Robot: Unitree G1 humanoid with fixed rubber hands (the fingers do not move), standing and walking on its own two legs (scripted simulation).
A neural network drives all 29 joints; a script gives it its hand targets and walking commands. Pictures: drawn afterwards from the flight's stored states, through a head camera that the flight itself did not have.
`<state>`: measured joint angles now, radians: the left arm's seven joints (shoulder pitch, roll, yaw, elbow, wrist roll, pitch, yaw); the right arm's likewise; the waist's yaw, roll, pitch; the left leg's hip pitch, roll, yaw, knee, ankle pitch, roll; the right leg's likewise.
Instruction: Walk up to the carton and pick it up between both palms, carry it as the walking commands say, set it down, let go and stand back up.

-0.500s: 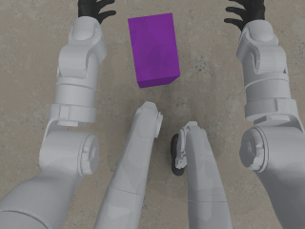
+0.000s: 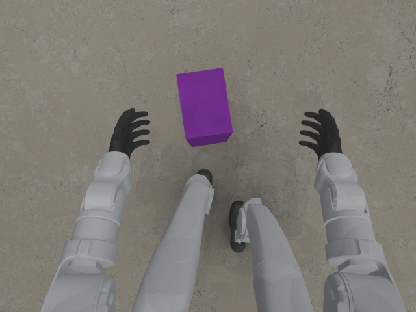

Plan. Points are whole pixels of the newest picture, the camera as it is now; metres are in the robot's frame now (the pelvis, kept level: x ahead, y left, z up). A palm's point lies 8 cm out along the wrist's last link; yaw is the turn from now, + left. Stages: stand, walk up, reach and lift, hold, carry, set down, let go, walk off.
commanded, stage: let go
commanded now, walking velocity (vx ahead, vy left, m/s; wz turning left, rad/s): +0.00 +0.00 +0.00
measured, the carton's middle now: (205, 113) +0.50 +0.10 -0.55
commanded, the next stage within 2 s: stand in 1.00 s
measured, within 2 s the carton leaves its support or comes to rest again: neither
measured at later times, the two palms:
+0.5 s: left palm (109, 189) +0.26 +0.20 -0.02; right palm out of the picture +0.28 -0.26 -0.01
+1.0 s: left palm (113, 189) +0.26 +0.19 -0.02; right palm out of the picture +0.27 -0.27 +0.00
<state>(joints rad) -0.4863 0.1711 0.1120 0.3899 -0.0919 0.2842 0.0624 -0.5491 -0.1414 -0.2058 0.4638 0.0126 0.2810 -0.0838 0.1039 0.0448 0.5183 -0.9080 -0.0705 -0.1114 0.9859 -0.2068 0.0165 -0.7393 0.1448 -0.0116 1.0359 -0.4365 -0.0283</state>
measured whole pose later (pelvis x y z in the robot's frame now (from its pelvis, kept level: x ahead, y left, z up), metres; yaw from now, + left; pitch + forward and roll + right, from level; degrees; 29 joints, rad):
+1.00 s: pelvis +0.12 -0.03 +0.06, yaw +1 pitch -5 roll +2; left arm 0.25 0.17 0.06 0.35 -0.03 0.24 -0.02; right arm 0.22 -0.18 -0.08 0.41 0.01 0.11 0.01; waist 0.00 -0.06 0.18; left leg -0.25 -0.10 -0.09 0.61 -0.26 0.01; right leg -0.08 0.06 0.02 0.63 -0.46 -0.06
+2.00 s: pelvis +0.11 +0.00 +0.06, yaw +1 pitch -4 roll -1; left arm 0.32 0.26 0.06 0.58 -0.01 -0.02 0.04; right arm 0.22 -0.27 -0.08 0.81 0.01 0.03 0.00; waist -0.01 -0.03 -0.02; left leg -0.30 -0.09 -0.08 0.65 -0.26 0.05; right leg -0.09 0.07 0.02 0.59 -0.42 -0.04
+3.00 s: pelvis +0.10 +0.01 +0.06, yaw +1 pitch -5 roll -2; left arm 0.38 0.27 0.06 0.68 -0.01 -0.02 0.03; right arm 0.22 -0.29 -0.08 0.92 0.01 0.00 0.00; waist -0.01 -0.02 0.02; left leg -0.31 -0.09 -0.08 0.64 -0.24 0.07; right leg -0.10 0.07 0.02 0.58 -0.40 -0.03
